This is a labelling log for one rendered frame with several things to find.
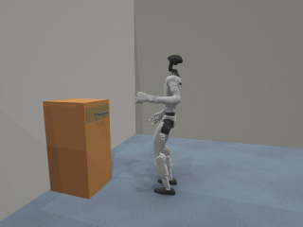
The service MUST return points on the humanoid robot torso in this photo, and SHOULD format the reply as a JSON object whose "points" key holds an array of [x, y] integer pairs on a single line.
{"points": [[170, 113]]}

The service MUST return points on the drawer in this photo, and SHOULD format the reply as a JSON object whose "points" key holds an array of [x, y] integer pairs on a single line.
{"points": [[91, 113]]}

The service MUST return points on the robot left forearm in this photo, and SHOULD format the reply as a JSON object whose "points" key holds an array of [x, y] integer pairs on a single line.
{"points": [[163, 100]]}

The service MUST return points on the handle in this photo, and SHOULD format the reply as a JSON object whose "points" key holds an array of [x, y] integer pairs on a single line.
{"points": [[102, 113]]}

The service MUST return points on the robot right shin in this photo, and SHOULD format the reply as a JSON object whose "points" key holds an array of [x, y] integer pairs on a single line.
{"points": [[169, 165]]}

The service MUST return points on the right robot hand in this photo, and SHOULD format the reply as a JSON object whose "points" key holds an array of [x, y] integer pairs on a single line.
{"points": [[157, 117]]}

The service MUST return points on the robot left upper arm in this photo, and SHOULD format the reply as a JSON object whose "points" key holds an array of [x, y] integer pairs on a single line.
{"points": [[172, 82]]}

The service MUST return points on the left robot hand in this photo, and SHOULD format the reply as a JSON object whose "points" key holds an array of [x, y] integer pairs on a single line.
{"points": [[141, 97]]}

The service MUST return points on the cabinet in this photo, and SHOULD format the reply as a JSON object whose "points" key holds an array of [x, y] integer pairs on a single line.
{"points": [[78, 154]]}

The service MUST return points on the robot right forearm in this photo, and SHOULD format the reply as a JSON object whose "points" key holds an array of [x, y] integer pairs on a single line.
{"points": [[163, 112]]}

